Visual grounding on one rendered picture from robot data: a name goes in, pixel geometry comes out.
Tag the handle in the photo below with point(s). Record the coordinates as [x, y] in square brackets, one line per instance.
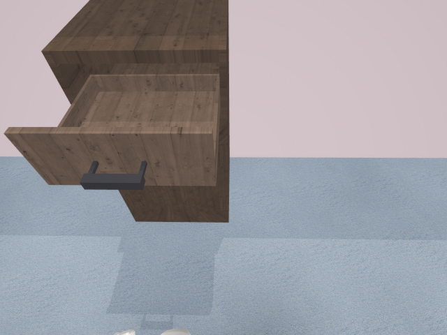
[92, 181]

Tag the cabinet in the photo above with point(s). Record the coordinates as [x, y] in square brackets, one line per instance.
[132, 37]

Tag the drawer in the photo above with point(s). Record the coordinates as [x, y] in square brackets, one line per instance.
[169, 120]

